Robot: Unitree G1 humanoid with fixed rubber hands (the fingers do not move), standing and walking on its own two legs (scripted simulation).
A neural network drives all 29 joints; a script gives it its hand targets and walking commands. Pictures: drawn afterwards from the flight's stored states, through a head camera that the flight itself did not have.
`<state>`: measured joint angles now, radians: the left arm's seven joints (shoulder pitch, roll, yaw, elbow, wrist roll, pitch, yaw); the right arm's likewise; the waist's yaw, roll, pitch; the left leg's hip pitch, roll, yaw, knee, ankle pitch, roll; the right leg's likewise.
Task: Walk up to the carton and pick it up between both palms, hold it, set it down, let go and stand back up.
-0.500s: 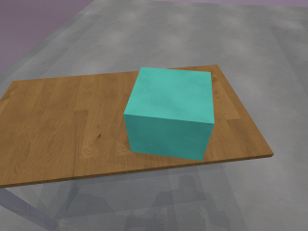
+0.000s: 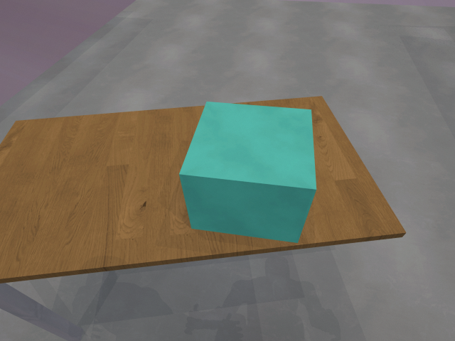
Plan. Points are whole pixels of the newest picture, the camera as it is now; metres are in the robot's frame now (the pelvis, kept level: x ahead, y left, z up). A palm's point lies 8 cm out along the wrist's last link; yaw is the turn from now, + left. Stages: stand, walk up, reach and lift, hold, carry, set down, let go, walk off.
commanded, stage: stand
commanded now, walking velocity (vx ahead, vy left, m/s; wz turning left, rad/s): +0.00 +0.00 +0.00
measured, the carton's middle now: (250, 169) +0.49 -0.01 +0.00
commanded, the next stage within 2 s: none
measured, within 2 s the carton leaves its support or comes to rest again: neither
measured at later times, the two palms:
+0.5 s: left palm out of the picture +0.06 +0.28 -0.12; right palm out of the picture +0.06 -0.29 -0.12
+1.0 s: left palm out of the picture +0.06 +0.28 -0.12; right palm out of the picture +0.06 -0.30 -0.12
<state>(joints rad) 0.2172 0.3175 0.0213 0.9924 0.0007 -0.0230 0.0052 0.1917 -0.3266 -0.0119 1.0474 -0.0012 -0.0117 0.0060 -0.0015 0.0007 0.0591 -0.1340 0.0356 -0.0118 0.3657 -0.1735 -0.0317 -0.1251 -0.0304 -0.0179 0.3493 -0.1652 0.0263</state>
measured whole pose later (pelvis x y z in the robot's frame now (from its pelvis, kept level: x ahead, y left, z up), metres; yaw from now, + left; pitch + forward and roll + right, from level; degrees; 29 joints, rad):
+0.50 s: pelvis +0.01 +0.00 +0.00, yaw +0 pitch -3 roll +0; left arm 0.21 0.32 0.03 1.03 0.00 -0.02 0.01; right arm 0.18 -0.33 -0.02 1.07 0.00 -0.01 0.00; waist 0.00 0.00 0.06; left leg -0.12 0.04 -0.02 0.34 -0.17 -0.04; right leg -0.10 -0.03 -0.03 0.33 -0.17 0.02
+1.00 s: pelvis +0.01 -0.01 +0.00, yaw +1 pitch -3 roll +0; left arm 0.20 0.31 0.03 1.04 0.00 -0.02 0.01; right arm 0.18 -0.33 -0.02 1.08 0.00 -0.01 -0.01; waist 0.00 0.00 0.06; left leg -0.11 0.05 -0.02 0.33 -0.17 -0.04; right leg -0.10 -0.02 -0.03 0.32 -0.17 0.02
